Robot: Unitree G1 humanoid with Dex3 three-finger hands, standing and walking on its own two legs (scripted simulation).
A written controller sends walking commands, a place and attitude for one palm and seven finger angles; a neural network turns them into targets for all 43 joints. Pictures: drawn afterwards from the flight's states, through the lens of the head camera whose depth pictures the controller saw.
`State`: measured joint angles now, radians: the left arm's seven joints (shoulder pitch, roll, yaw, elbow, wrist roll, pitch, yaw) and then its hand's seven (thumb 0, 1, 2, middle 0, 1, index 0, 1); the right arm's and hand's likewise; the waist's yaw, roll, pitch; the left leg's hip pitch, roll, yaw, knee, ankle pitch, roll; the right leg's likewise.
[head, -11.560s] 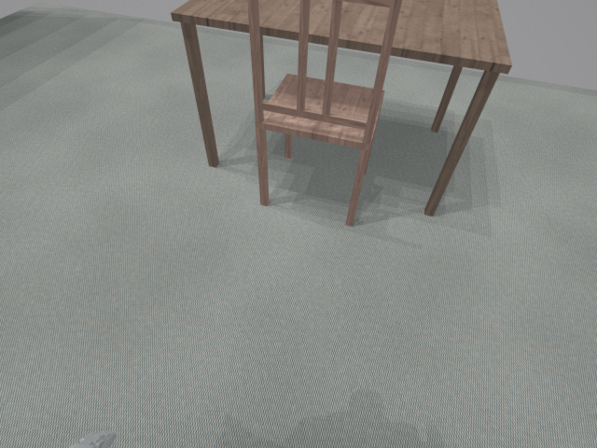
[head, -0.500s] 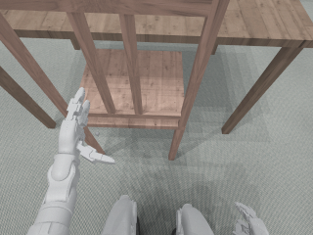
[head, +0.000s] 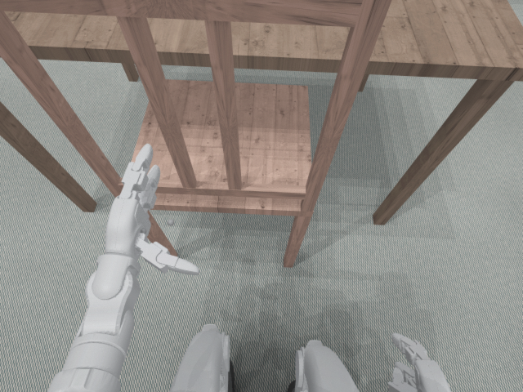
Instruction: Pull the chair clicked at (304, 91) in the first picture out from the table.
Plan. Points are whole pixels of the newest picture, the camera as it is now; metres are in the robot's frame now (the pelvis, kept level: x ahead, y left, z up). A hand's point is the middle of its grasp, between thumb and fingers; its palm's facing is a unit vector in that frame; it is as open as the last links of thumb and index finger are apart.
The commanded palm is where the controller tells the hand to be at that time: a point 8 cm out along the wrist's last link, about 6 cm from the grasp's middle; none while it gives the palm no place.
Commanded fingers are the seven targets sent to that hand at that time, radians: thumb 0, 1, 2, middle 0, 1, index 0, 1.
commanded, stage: push the fingers through the gap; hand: left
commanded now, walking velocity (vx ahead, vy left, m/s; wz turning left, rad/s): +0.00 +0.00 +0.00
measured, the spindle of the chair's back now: (169, 125) +0.50 +0.16 +0.06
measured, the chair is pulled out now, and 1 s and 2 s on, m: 0.00 0.00 0.00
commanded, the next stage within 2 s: hook a spindle and tug to test in 1.66 s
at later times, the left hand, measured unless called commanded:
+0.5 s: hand (172, 195) +0.40 +0.15 +0.02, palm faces -0.03 -1.00 -0.05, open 16.9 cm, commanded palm +0.38 +0.20 +0.02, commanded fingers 0.00 -0.50 0.30 -0.06 -0.08 -0.06 -0.08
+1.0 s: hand (182, 167) +0.45 +0.14 +0.02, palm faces -0.02 -1.00 -0.05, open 16.9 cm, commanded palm +0.43 +0.19 +0.02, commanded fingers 0.00 -0.50 0.30 -0.06 -0.08 -0.06 -0.08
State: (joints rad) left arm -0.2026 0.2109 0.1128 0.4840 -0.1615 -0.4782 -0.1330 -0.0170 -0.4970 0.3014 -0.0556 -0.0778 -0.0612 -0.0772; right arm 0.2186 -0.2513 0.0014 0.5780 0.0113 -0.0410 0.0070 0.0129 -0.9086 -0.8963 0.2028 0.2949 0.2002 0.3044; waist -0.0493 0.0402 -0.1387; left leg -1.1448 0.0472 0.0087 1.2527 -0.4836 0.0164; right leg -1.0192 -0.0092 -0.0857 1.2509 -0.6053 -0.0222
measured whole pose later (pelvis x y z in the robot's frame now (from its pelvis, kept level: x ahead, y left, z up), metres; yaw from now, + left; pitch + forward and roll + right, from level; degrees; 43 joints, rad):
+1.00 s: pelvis +0.00 +0.01 -0.01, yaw -1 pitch +25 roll -3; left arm -0.60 0.27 0.24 0.86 -0.09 -0.51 -0.08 -0.02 -0.50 0.30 -0.06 -0.08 -0.06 -0.08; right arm 0.27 -0.25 0.00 0.63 -0.02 0.01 0.03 0.01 -0.91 -0.90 0.20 0.29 0.20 0.30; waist -0.12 0.04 -0.15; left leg -1.23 0.06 0.02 1.28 -0.49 0.03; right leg -1.11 0.00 -0.07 1.27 -0.60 -0.01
